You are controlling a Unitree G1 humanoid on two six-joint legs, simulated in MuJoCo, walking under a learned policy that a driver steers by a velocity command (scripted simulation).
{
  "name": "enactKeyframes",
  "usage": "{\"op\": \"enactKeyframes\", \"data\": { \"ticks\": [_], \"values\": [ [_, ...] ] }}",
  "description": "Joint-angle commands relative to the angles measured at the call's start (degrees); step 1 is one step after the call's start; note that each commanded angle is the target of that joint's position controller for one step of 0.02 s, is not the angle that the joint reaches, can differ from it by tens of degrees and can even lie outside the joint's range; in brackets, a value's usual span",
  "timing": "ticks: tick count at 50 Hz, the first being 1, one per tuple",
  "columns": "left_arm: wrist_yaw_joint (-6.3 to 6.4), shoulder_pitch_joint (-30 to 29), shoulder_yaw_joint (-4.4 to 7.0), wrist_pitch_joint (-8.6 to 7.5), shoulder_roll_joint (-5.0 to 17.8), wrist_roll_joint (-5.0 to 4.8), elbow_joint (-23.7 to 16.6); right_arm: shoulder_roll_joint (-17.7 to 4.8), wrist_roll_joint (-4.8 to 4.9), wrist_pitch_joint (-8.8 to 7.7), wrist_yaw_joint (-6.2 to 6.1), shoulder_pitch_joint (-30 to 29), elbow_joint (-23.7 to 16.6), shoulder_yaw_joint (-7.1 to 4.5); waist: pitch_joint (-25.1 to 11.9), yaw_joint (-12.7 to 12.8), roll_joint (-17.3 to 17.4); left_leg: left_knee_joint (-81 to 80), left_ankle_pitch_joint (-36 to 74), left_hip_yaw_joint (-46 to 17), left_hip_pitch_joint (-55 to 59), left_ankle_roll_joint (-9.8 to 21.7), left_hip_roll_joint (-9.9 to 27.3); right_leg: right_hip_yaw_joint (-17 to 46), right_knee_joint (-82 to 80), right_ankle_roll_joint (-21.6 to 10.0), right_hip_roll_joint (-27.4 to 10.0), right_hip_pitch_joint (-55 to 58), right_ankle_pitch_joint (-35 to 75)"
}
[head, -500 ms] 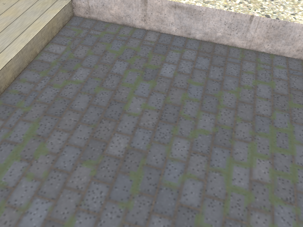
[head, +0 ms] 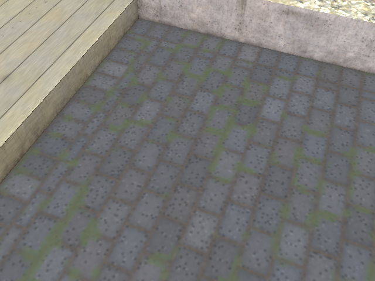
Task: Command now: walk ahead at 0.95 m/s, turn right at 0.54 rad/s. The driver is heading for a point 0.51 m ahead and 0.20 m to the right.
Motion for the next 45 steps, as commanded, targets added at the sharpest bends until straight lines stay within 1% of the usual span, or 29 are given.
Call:
{"op": "enactKeyframes", "data": {
  "ticks": [1,2,3,4,5,6,7,8,9,11,15,18,20,22,23,24,25,26,27,28,29,30,32,34,36,41,43,44,45],
  "values": [
    [1.17,14.22,2.59,-0.23,8.64,-0.22,1.18,-13.13,-1.91,0.46,-2.10,-5.57,-3.36,-3.72,-6.57,10.92,8.36,24.60,96.30,4.11,-10.12,-2.33,16.35,-3.50,1.34,-3.36,7.57,27.28,-5.54],
    [1.61,26.65,4.01,-0.19,11.24,-0.15,4.97,-14.13,-2.41,1.51,-2.49,-8.80,-4.03,-4.14,-10.90,16.83,7.39,42.32,95.08,3.87,-13.19,-2.28,16.09,-0.98,-0.56,-4.78,7.82,37.71,-8.32],
    [2.45,35.21,5.83,0.07,13.73,0.03,7.02,-13.61,-1.72,1.63,-2.20,-12.52,-4.41,-4.11,-11.74,21.96,2.95,68.44,75.69,5.47,-23.53,-2.10,10.11,6.27,-6.11,-7.91,5.17,48.04,-13.02],
    [3.11,28.08,6.96,1.18,17.14,0.29,6.89,-2.04,-1.21,0.06,-0.42,-11.60,-8.42,-1.26,-7.80,10.58,-18.42,92.07,0.68,0.72,-55.19,-4.91,-3.47,33.00,-8.36,-14.75,-7.08,59.77,-15.87],
    [2.92,21.81,7.27,0.96,17.10,-0.14,4.21,-3.50,0.00,-1.13,0.10,-8.52,-11.25,-0.34,-15.21,7.00,-14.78,96.53,-2.05,-11.80,-65.38,-4.03,-2.51,57.12,-21.43,-22.02,-13.38,64.40,-26.23],
    [3.26,20.31,6.93,0.59,13.31,0.03,3.57,-6.34,-0.53,-2.15,0.21,-12.08,-11.30,-0.05,-10.46,7.41,-4.38,91.34,2.45,-13.79,-66.51,-2.31,1.42,57.21,-26.57,-19.61,-13.89,59.16,-31.43],
    [3.51,20.06,6.07,0.36,9.28,0.04,4.73,-7.00,-0.66,-2.63,0.37,-14.22,-11.59,0.12,-4.03,4.89,3.53,83.52,5.36,-13.46,-64.07,-1.55,4.50,52.14,-28.33,-16.64,-12.43,49.24,-30.27],
    [3.72,18.86,5.61,-0.31,8.26,0.20,5.21,-6.30,-1.73,-2.13,0.27,-16.91,-12.31,0.49,-0.17,2.92,6.39,78.15,4.83,-12.88,-61.05,-2.01,6.59,46.40,-28.58,-14.38,-9.67,40.87,-25.32],
    [4.05,17.48,5.11,-1.03,7.82,0.28,5.13,-5.69,-2.82,-0.87,0.31,-16.39,-12.36,0.87,1.82,0.59,6.83,75.49,4.21,-12.42,-58.38,-3.03,7.54,41.93,-28.91,-13.25,-7.08,34.73,-21.51],
    [3.86,16.78,5.02,-2.50,8.82,-0.06,4.93,-4.68,-3.44,1.47,0.45,-16.64,-12.94,1.63,4.30,-1.22,4.87,67.44,2.52,-10.31,-56.18,-4.98,9.96,36.15,-30.55,-13.18,-3.81,26.06,-17.74],
    [3.55,17.76,5.71,-3.38,9.50,-0.86,4.73,-2.74,-1.59,1.59,1.41,-30.74,-18.42,2.98,7.15,3.88,1.14,43.01,21.67,-5.18,-50.25,-7.28,9.96,29.76,-34.01,-9.44,1.11,19.32,-5.26],
    [3.29,21.78,6.47,-3.30,10.90,-1.44,6.05,-2.61,-0.64,1.27,1.37,-34.00,-19.40,2.86,3.26,7.79,-1.27,33.91,30.88,-3.93,-47.22,-6.10,6.77,30.49,-30.72,-6.50,-0.08,28.74,11.60],
    [4.01,23.42,6.53,-2.85,10.70,-1.32,7.45,-2.60,-1.18,0.59,0.99,-33.78,-19.15,2.73,2.18,8.63,-0.73,27.27,30.98,-2.35,-45.50,-4.29,4.15,27.81,-24.78,-3.86,0.20,36.43,27.29],
    [4.89,24.30,6.64,-3.07,11.72,-0.84,8.50,-5.32,-1.69,-0.33,-0.33,-26.44,-17.02,1.30,-3.59,5.80,-3.47,23.47,30.20,-2.91,-35.11,-2.82,0.39,28.57,-12.94,0.20,0.07,41.69,42.19],
    [5.02,21.27,7.03,-3.34,13.39,-0.87,8.00,-7.53,-1.42,-0.92,-1.00,-17.74,-14.51,0.20,-7.35,0.37,-4.22,20.55,34.30,-4.39,-26.57,-2.03,2.01,28.17,-2.90,1.83,0.46,41.33,41.30],
    [4.92,17.13,6.83,-3.80,12.09,-1.21,6.48,-10.81,-1.87,-1.62,-1.66,-6.93,-11.15,-1.03,-11.62,-5.27,-4.07,21.85,39.29,-8.21,-14.81,-0.53,8.18,26.82,9.53,3.15,2.15,35.45,31.62],
    [4.73,20.83,2.40,-2.93,-2.99,1.27,5.17,-12.04,1.02,-2.85,-1.68,-2.11,-10.94,-1.96,-22.31,-3.85,12.71,35.21,71.11,-21.80,8.33,4.43,24.28,24.19,32.05,6.22,7.60,17.70,-35.14],
    [4.28,27.60,1.86,-2.91,0.78,-2.56,3.98,-11.75,0.37,-2.81,-0.27,0.16,-10.55,-2.20,-34.25,-3.32,21.54,30.89,64.33,-43.69,18.06,14.15,35.40,24.37,47.54,7.86,9.03,7.00,-38.67],
    [4.72,22.67,3.38,-1.85,7.44,-3.30,3.59,-9.25,0.11,-2.25,-0.36,-4.84,-12.80,-2.90,-31.51,-4.74,11.79,26.36,52.76,-39.86,11.43,13.08,31.44,22.93,47.62,9.05,4.05,6.33,-32.34],
    [5.03,14.57,3.95,-1.10,9.59,-3.13,1.19,-6.04,0.36,-1.92,-0.41,-9.15,-12.44,-2.28,-21.63,-4.77,6.49,24.43,53.35,-30.19,2.20,10.84,27.21,18.81,43.75,9.68,1.51,4.76,-29.28],
    [5.29,9.60,3.94,-0.61,8.89,-2.40,0.28,-4.68,0.89,-1.71,-0.14,-11.25,-11.36,-1.71,-14.46,-3.73,0.18,21.83,53.89,-25.53,-7.07,9.66,23.87,16.12,41.88,10.13,0.29,4.29,-29.15],
    [5.19,9.03,3.82,-0.47,7.35,-1.76,-0.87,-5.37,0.99,-1.82,0.17,-11.61,-10.22,-1.80,-8.95,-1.91,0.88,19.32,57.81,-22.94,-15.09,9.90,22.43,15.66,40.02,10.08,-0.50,5.19,-28.66],
    [4.96,11.85,3.17,0.30,3.73,-2.02,-1.58,-4.80,1.23,-1.74,0.50,-14.49,-8.75,-1.92,-5.90,2.35,4.09,14.48,53.74,-17.95,-24.93,10.15,20.61,15.32,32.04,9.59,-2.70,10.03,-28.02],
    [5.05,9.81,2.35,0.46,1.66,-1.72,-2.49,-5.62,1.53,-1.59,0.64,-17.74,-7.66,-2.28,-4.27,3.63,4.33,12.54,55.70,-11.63,-32.10,9.68,18.46,12.84,18.29,9.68,-2.97,14.09,-23.83],
    [4.32,7.79,1.50,-0.01,0.83,-0.86,-2.97,-8.25,1.94,-0.99,0.14,-18.33,-6.50,-3.18,-7.21,3.17,6.03,12.25,55.45,-6.62,-34.32,9.19,16.32,11.17,6.00,9.34,-2.85,21.68,-11.69],
    [3.27,1.19,2.56,-0.20,5.33,0.01,-4.48,-10.09,3.02,-0.38,-0.17,-16.55,-3.69,-3.62,-6.87,2.35,5.40,16.02,41.73,-7.01,-32.33,6.49,17.61,11.89,-6.70,6.22,-2.08,27.34,-0.90],
    [3.63,1.61,3.35,-0.32,6.42,0.70,-3.94,-8.98,3.11,0.09,-0.16,-14.89,-2.35,-3.20,-6.40,2.75,4.56,21.75,34.31,-6.36,-33.16,3.99,15.02,10.34,-12.35,4.14,-0.69,32.46,2.42],
    [4.18,1.93,4.15,-0.34,9.19,0.83,-4.22,-7.52,2.22,0.06,-0.11,-11.78,-1.51,-2.71,-6.82,2.12,0.69,26.93,27.73,-4.46,-34.89,1.07,11.77,13.44,-14.10,2.29,-4.09,36.49,19.11],
    [4.84,1.86,4.35,0.12,11.68,1.76,-5.32,-4.83,0.54,-0.25,0.19,-5.85,-1.27,-1.59,-11.48,-0.67,-8.36,35.70,7.15,-1.93,-41.90,-2.73,7.24,23.71,-11.30,-4.01,-14.76,46.16,39.80]
  ]
}}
